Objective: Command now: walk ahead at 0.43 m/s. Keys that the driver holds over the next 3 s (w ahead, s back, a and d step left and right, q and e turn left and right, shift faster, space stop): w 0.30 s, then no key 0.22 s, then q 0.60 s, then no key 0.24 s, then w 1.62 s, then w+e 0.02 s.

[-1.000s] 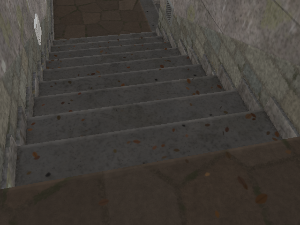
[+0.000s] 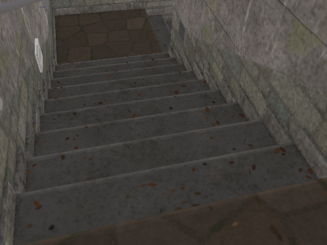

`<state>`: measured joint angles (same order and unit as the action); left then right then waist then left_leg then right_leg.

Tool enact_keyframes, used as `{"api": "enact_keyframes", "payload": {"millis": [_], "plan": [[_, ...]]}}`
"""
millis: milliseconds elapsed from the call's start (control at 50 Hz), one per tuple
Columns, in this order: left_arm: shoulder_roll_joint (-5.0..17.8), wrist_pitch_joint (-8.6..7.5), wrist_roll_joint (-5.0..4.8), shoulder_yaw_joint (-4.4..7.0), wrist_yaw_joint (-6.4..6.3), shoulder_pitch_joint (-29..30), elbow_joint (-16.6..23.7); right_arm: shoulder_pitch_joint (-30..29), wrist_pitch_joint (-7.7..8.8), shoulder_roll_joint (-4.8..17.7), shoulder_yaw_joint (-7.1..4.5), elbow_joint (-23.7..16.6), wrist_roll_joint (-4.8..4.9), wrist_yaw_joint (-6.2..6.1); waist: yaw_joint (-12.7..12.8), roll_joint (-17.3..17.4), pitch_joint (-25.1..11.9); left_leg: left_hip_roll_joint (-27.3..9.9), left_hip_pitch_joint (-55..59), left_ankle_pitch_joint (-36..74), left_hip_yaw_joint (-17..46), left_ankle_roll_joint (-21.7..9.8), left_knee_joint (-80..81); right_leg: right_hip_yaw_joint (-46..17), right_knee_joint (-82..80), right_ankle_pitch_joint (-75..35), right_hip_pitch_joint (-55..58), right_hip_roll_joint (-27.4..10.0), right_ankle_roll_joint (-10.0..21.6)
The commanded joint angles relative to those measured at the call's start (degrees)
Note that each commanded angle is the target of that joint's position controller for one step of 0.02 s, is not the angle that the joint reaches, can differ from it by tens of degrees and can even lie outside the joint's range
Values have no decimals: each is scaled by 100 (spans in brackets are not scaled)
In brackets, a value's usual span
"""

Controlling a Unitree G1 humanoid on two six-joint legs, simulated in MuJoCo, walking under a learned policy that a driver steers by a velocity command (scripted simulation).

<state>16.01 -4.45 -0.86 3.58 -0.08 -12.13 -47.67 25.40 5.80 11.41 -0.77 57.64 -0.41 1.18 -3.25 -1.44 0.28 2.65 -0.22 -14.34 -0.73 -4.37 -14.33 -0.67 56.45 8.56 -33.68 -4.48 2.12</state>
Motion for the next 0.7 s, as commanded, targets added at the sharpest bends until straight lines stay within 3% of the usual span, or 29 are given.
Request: {"api": "enact_keyframes", "payload": {"millis": [20,80,140,180,220,240,260,280,300,320,340,360,380,400,420,440,480,520,560,600,640,700], "plan": [[17,-44,16,-42,38,785,568,285,-35,879,-128,-179,-19,-116,-61,559,574,-1292,146,2475,840,-584,628,137,-866,-647,-931,-31,-175],[-17,-41,-14,-83,101,1307,759,408,-57,976,-126,-192,31,-148,-156,638,695,-1273,-74,2491,653,-537,703,270,-1707,-1163,-500,148,-189],[-40,-72,-52,-136,179,1762,954,643,-94,1010,-157,-110,111,-147,-198,577,903,-1530,192,2452,699,-660,677,274,-2104,-1096,-508,257,-68],[-5,-133,-79,-154,254,1931,1058,602,-148,1017,-186,-127,116,-146,-92,576,939,-1668,576,2816,646,-651,501,249,-2411,-881,-569,284,116],[206,-169,-64,-76,286,1649,1022,442,-193,1145,-236,-209,92,-152,189,753,577,-1703,765,4359,549,-558,-7,384,-2537,-622,180,529,310],[380,-164,-53,12,270,1201,918,353,-223,1229,-272,-254,84,-154,463,901,197,-1662,805,5403,499,-500,-567,495,-2522,-484,868,723,427],[635,-163,-94,147,225,263,632,220,-277,1236,-278,-269,76,-167,975,908,-332,-1459,581,5864,319,-333,-1638,550,-2695,-551,1994,826,615],[837,-152,-14,232,157,-833,329,93,-278,1236,-259,-351,54,-170,1422,687,-1098,-1232,-589,4750,287,-178,-3083,-121,-2562,-608,3822,220,885],[1264,-127,144,313,127,-1528,181,738,-176,436,-79,-419,30,-132,1117,-691,-2023,-128,-2748,619,214,200,-5517,-2858,-2835,185,5855,-1378,1760],[952,-123,140,216,163,-1474,87,896,-13,460,-67,-298,157,-102,1052,-952,-2341,240,-3433,-1840,1108,178,-6532,-4552,-3815,227,5763,-1890,2069],[631,-101,59,125,162,-789,146,319,56,921,-210,-489,287,-98,867,-684,-1097,-129,-3854,-1647,1006,186,-6696,-3589,-3945,-370,4686,-1682,1769],[401,-102,56,52,168,-222,248,-127,65,1021,-242,-603,310,-133,673,-216,-476,-428,-3648,-1231,761,221,-6494,-2520,-3965,-1462,3671,-1437,1554],[258,-137,99,2,214,101,267,-257,31,971,-279,-588,247,-196,453,165,-236,-612,-3349,-987,624,278,-6167,-1805,-4026,-2454,2912,-1144,1375],[109,-169,102,-52,254,262,233,-162,-57,880,-306,-616,162,-224,202,81,-161,-778,-2957,-735,606,307,-5796,-1248,-4162,-2759,2351,-865,1220],[41,-205,143,-84,288,253,157,1,-149,743,-303,-556,145,-235,126,-46,-175,-804,-2633,-582,575,339,-5566,-979,-4251,-3101,2027,-754,1170],[80,-237,172,-86,290,176,52,121,-210,599,-292,-546,115,-249,58,-100,-196,-795,-2466,-470,505,396,-5348,-785,-4299,-3532,1819,-713,1244],[271,-244,250,-73,224,109,-134,-64,-279,603,-319,-689,68,-305,-32,-204,-181,-783,-2415,-122,435,487,-4731,-437,-4333,-4086,1576,-616,1297],[338,-196,295,-83,104,22,-247,-382,-315,584,-311,-824,-5,-342,10,-244,-279,-816,-2451,499,399,516,-3883,-214,-4253,-4126,1658,-502,1192],[411,-123,227,-93,12,61,-334,-776,-353,459,-245,-916,25,-313,118,-302,-341,-781,-2290,1094,364,503,-3037,82,-4199,-3905,1800,-430,1022],[559,-46,215,-73,-52,-2,-447,-1158,-385,591,-268,-1110,57,-246,247,-234,-446,-705,-2178,1336,358,486,-2698,97,-4152,-3628,2040,-514,977],[748,68,228,-6,-115,-65,-484,-1326,-433,812,-331,-1313,57,-221,322,-216,-322,-660,-2427,847,346,442,-2684,-67,-4076,-3020,2288,-749,1064],[815,279,100,73,-235,-67,-467,-1582,-510,893,-373,-1634,43,-193,421,-231,-73,-656,-2922,-75,258,319,-2561,-357,-3723,-2298,2731,-1092,1130]]}}
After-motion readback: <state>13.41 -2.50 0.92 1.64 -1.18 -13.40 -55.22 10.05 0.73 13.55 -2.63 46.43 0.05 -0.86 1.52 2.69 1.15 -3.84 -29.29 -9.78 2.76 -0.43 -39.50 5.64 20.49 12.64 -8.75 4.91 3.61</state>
